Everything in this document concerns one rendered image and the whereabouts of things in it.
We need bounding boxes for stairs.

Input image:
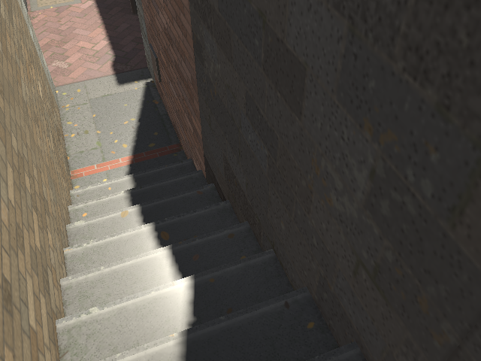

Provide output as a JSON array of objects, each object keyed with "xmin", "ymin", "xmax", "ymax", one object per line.
[{"xmin": 56, "ymin": 160, "xmax": 367, "ymax": 361}]

